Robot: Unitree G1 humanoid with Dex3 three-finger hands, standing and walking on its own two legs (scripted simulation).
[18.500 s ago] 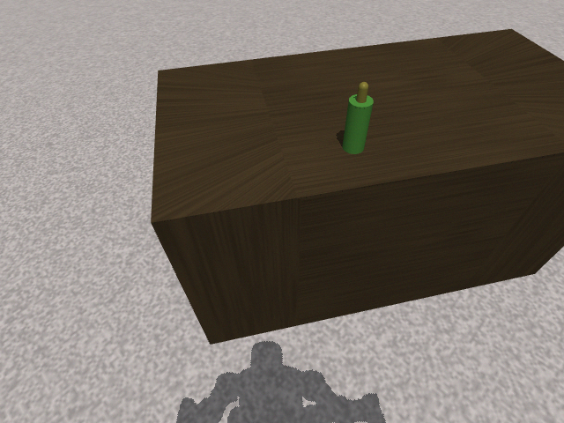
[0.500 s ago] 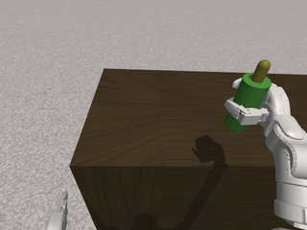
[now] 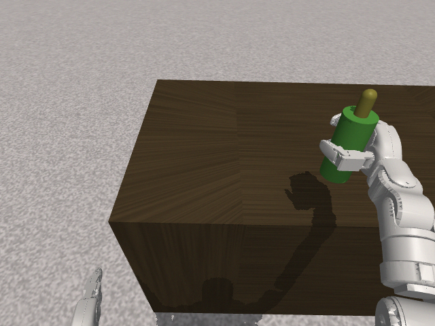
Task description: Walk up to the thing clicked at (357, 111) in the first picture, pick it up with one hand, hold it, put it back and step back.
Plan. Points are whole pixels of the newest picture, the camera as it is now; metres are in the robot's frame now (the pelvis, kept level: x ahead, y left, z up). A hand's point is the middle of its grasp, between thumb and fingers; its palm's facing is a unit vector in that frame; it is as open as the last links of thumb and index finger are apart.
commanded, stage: crouch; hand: right
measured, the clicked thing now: (350, 136) +0.39 -0.19 +0.19
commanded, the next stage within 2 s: lower in 0.90 s
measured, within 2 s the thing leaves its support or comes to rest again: rests again in 1.94 s
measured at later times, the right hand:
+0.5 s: hand (329, 141) +0.46 -0.20 +0.12, palm faces +0.11 +0.99 +0.02, open 7.7 cm
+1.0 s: hand (324, 143) +0.48 -0.20 +0.09, palm faces +0.11 +0.99 +0.02, open 7.7 cm
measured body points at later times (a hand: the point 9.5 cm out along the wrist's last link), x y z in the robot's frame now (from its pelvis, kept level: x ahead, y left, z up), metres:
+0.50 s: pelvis +0.00 -0.01 -0.01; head +0.04 -0.01 +0.44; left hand +0.15 +0.25 -0.07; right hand +0.44 -0.25 +0.12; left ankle +0.01 +0.13 -0.73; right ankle +0.04 -0.14 -0.73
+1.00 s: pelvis +0.02 -0.01 -0.02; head +0.07 -0.02 +0.43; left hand +0.16 +0.26 -0.07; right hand +0.47 -0.26 +0.09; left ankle +0.01 +0.13 -0.73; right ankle +0.04 -0.14 -0.73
